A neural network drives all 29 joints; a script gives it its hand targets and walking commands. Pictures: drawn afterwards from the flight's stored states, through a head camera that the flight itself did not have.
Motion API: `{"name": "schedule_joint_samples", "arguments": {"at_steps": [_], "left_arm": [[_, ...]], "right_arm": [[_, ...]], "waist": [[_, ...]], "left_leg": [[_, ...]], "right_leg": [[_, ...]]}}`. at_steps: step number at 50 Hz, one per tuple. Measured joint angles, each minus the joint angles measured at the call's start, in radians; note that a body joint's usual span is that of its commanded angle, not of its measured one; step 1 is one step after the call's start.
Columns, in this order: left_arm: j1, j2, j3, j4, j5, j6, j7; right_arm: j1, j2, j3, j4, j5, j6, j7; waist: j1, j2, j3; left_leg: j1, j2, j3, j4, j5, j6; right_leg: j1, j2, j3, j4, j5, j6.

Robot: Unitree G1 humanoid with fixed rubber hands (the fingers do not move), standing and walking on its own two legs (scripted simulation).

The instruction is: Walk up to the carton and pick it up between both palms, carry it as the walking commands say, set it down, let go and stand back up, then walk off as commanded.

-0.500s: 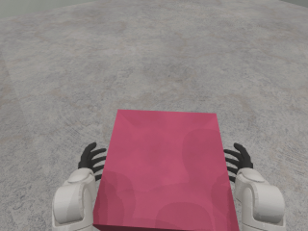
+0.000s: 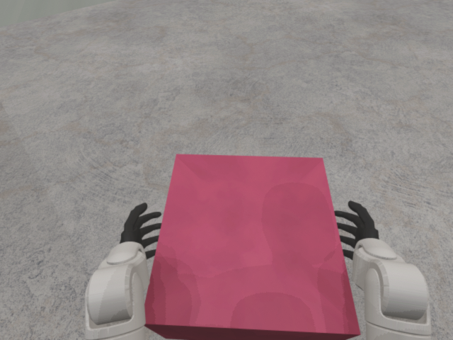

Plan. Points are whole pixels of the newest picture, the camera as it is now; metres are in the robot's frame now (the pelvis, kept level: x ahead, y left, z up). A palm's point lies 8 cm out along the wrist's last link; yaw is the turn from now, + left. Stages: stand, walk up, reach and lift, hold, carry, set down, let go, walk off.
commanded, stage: carry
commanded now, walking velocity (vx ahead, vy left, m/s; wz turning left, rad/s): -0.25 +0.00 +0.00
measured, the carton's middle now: (246, 245) +0.31 -0.03 +0.00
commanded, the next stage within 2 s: none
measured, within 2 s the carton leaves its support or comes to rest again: neither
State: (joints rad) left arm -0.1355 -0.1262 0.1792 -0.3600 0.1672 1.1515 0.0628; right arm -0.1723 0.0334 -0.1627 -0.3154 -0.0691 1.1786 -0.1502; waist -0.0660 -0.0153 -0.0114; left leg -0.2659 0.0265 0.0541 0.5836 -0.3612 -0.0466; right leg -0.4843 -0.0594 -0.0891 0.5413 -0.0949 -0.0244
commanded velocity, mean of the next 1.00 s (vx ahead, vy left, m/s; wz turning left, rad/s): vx -0.14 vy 0.00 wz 0.00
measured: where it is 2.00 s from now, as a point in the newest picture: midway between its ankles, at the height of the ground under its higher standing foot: outside the picture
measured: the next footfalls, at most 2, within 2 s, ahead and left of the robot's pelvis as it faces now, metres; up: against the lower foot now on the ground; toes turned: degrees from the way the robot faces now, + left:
right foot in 0.30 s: -0.06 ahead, -0.13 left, +0.00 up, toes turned -5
left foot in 0.60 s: -0.22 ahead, +0.11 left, +0.00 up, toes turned +5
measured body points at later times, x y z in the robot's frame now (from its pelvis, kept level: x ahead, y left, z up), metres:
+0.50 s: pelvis -0.19 -0.03 +0.01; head -0.16 -0.04 +0.46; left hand +0.10 +0.13 +0.07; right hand +0.08 -0.24 +0.06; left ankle -0.19 +0.11 -0.68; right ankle -0.10 -0.13 -0.72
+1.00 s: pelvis -0.33 -0.04 +0.01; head -0.35 -0.06 +0.46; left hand -0.06 +0.13 +0.08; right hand -0.06 -0.23 +0.07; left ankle -0.26 +0.11 -0.72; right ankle -0.28 -0.15 -0.72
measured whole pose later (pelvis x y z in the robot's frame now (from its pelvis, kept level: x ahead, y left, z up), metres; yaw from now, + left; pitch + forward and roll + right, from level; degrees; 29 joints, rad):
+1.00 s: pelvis -0.33 -0.04 +0.01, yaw +1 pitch +1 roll +0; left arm -0.15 -0.10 0.17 -0.24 0.10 1.16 0.11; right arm -0.16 0.04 -0.17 -0.24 -0.13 1.19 -0.12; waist 0.01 0.03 -0.08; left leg -0.40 0.07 0.02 0.54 -0.22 -0.03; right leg -0.36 -0.02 -0.08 0.55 -0.21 -0.03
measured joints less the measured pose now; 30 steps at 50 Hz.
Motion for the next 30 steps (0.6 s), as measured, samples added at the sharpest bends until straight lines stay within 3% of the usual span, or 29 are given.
{"name": "schedule_joint_samples", "arguments": {"at_steps": [2, 5, 7, 11, 15, 17, 19, 22, 26, 30], "left_arm": [[0.011, 0.013, 0.014, 0.011, -0.012, 0.007, 0.002], [0.033, 0.029, 0.027, 0.009, -0.045, 0.014, 0.007], [0.026, 0.042, 0.026, 0.012, -0.062, 0.010, 0.009], [-0.012, 0.060, 0.021, 0.002, -0.097, -0.005, 0.025], [-0.052, 0.053, 0.027, 0.029, -0.097, -0.014, 0.023], [-0.048, 0.027, 0.021, 0.060, -0.087, -0.025, 0.031], [-0.026, 0.002, 0.014, 0.070, -0.079, -0.022, 0.043], [0.018, -0.005, -0.005, 0.031, -0.061, -0.015, 0.040], [0.020, -0.003, -0.002, -0.004, -0.023, -0.007, 0.008], [0.003, -0.002, -0.001, -0.003, -0.001, -0.003, -0.002]], "right_arm": [[0.001, 0.024, 0.002, 0.029, -0.010, -0.006, -0.005], [0.023, 0.062, 0.001, 0.024, -0.026, -0.005, -0.014], [0.031, 0.079, -0.004, 0.009, -0.042, -0.013, -0.010], [0.010, 0.088, -0.012, -0.027, -0.079, -0.026, 0.016], [0.000, 0.084, -0.020, -0.033, -0.110, -0.036, 0.037], [0.006, 0.059, -0.026, -0.018, -0.110, -0.028, 0.048], [0.023, 0.037, -0.027, -0.011, -0.099, -0.011, 0.053], [0.030, 0.020, -0.019, -0.020, -0.057, 0.010, 0.034], [0.029, 0.010, -0.002, -0.029, -0.008, 0.003, -0.001], [0.012, 0.003, 0.000, -0.010, -0.001, -0.007, 0.000]], "waist": [[0.020, -0.035, 0.011], [0.046, 0.006, 0.007], [0.074, 0.027, 0.003], [0.121, 0.048, -0.001], [0.131, 0.057, -0.012], [0.117, 0.079, -0.002], [0.090, 0.053, 0.008], [0.038, 0.024, 0.021], [-0.007, 0.011, 0.017], [-0.008, -0.003, 0.008]], "left_leg": [[0.004, -0.018, 0.012, -0.024, 0.059, 0.031], [-0.028, 0.021, -0.018, -0.028, 0.081, 0.034], [-0.050, 0.045, -0.034, -0.048, 0.114, 0.024], [-0.113, 0.068, -0.041, -0.053, 0.170, 0.012], [-0.193, 0.071, -0.041, -0.009, 0.199, -0.003], [-0.223, 0.071, -0.055, 0.045, 0.103, 0.001], [-0.256, 0.037, -0.043, 0.191, -0.037, 0.003], [-0.260, 0.013, -0.020, 0.351, -0.076, 0.000], [-0.158, 0.007, -0.016, 0.270, -0.114, -0.014], [-0.006, -0.006, -0.002, 0.021, -0.042, 0.003]], "right_leg": [[-0.006, -0.011, 0.019, 0.015, -0.042, 0.020], [-0.061, 0.040, 0.017, 0.281, -0.286, 0.026], [-0.068, 0.065, 0.014, 0.399, -0.341, 0.030], [0.025, 0.070, -0.002, 0.277, -0.330, 0.040], [0.158, 0.062, -0.003, 0.010, -0.188, 0.031], [0.130, 0.072, -0.006, 0.029, -0.160, 0.001], [0.105, 0.047, 0.005, 0.043, -0.145, -0.012], [0.080, 0.022, 0.019, 0.021, -0.097, -0.010], [0.042, 0.015, 0.015, -0.009, -0.032, -0.013], [-0.002, 0.008, 0.006, -0.015, 0.022, -0.006]]}}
